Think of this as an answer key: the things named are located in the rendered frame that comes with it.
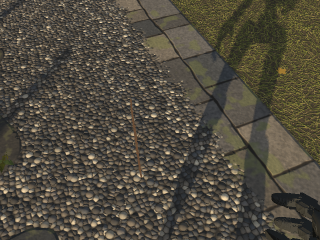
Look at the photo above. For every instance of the robot right hand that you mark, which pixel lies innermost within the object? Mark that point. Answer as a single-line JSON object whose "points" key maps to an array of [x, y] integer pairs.
{"points": [[303, 204]]}

